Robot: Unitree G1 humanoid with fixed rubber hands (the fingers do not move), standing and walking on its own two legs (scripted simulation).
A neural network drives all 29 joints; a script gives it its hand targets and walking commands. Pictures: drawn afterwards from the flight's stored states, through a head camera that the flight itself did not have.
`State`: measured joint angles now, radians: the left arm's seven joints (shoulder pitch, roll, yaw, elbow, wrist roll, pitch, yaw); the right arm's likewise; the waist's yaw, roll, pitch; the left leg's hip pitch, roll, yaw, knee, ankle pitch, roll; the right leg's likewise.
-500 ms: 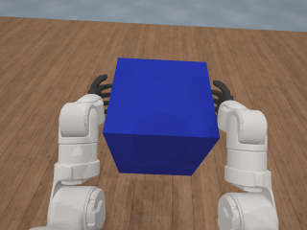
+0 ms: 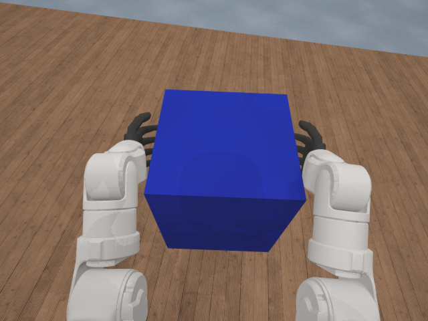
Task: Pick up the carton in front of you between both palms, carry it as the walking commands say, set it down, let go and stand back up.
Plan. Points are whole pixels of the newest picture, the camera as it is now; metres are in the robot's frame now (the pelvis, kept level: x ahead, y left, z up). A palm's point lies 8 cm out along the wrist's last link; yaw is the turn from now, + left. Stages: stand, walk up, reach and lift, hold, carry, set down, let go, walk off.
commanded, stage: carry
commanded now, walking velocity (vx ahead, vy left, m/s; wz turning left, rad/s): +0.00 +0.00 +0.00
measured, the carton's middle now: (221, 178) +0.38 +0.01 +0.04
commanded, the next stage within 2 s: none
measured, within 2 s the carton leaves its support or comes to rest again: neither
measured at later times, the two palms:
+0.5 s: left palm (143, 131) +0.42 +0.16 +0.11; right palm (311, 140) +0.42 -0.14 +0.11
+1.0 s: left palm (140, 147) +0.37 +0.15 +0.12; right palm (321, 161) +0.37 -0.14 +0.12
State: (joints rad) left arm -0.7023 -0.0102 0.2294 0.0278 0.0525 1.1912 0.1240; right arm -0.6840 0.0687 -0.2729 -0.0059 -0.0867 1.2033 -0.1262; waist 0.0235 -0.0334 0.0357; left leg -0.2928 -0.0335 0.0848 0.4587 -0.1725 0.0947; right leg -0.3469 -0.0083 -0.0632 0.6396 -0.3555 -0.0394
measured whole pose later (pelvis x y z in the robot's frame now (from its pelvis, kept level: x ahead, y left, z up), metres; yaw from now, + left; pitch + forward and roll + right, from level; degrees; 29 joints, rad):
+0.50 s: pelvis +0.05 +0.00 -0.01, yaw +1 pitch +5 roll -1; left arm -0.69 0.00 0.23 0.13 0.07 1.20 0.12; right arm -0.72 0.00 -0.21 0.17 -0.05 1.21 -0.13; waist -0.01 0.01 -0.04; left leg -0.23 -0.05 0.07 0.59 -0.31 0.08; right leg -0.36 0.02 -0.09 0.54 -0.12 -0.07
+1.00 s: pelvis +0.02 +0.00 -0.01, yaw +1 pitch +2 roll +0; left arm -0.70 0.01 0.21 0.24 0.06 1.21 0.12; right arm -0.69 0.00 -0.21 0.21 -0.06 1.23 -0.13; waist 0.00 0.00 -0.08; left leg -0.21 -0.05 0.08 0.58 -0.31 0.09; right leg -0.33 0.01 -0.08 0.49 -0.11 -0.05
